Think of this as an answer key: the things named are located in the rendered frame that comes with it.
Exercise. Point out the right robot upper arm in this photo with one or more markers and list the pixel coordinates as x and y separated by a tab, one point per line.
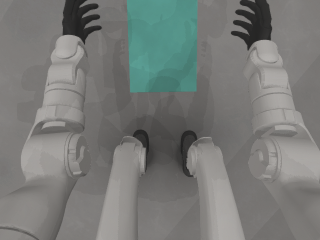
289	167

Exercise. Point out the left robot upper arm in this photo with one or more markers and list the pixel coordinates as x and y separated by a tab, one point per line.
52	163

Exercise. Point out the carton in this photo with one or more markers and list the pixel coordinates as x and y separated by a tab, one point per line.
162	45

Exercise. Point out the robot right shin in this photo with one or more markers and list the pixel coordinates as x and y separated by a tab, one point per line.
202	140

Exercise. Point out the robot left hand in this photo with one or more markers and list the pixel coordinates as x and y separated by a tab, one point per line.
74	24

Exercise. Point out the robot right hand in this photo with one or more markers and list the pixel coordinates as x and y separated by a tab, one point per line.
261	28

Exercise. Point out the robot left forearm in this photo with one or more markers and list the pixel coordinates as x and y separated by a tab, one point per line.
65	90

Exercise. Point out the left robot foot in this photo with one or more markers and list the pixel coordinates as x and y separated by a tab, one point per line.
142	136

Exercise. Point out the robot right forearm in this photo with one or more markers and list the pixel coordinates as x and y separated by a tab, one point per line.
271	99

